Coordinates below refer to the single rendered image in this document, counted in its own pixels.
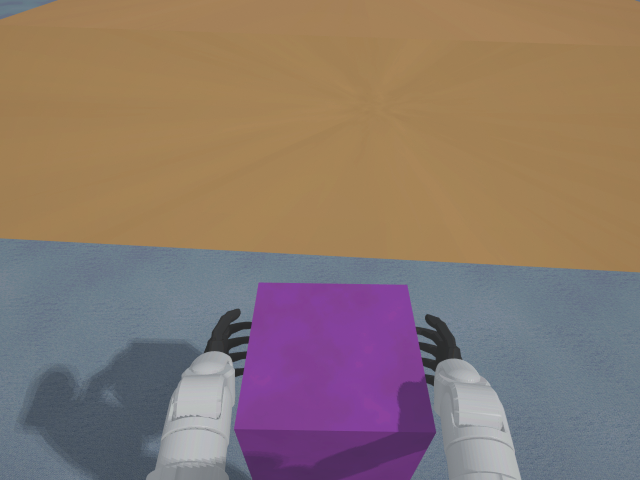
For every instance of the right robot forearm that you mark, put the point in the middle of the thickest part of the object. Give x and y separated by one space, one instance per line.
476 436

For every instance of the robot right hand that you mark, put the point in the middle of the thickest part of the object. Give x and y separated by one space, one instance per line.
446 346

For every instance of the left robot forearm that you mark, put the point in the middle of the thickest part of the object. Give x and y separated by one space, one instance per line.
197 427

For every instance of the robot left hand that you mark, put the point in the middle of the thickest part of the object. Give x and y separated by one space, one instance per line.
223 330

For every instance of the carton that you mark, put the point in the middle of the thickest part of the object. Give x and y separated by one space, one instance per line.
333 386

